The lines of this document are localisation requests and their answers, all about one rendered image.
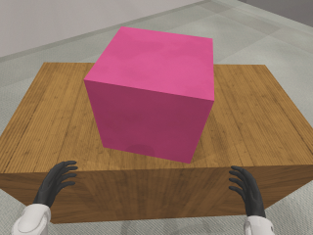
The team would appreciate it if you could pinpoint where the pedestal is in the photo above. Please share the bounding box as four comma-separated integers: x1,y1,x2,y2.
0,62,313,224

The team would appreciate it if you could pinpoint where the left robot hand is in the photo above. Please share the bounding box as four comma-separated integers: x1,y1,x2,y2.
32,161,78,208

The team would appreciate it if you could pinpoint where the right robot hand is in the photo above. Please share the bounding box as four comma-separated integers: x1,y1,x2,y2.
228,165,266,218

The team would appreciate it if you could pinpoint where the right robot forearm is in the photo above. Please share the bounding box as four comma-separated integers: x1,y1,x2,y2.
244,215,275,235

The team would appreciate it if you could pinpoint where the left robot forearm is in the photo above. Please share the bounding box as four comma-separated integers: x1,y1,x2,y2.
11,204,51,235

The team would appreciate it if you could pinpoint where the carton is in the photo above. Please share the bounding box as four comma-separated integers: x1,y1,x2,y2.
83,26,214,164

